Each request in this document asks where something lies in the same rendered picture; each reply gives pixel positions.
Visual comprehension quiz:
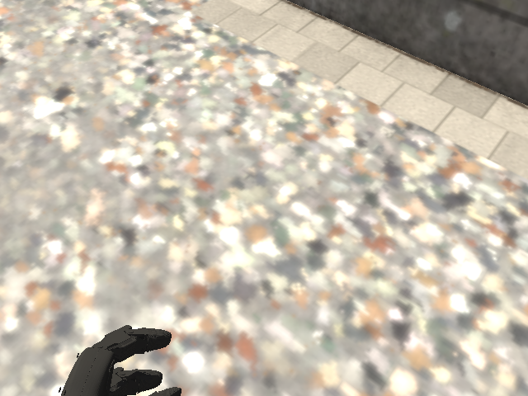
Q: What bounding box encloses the left robot hand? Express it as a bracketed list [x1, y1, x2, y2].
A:
[59, 325, 182, 396]

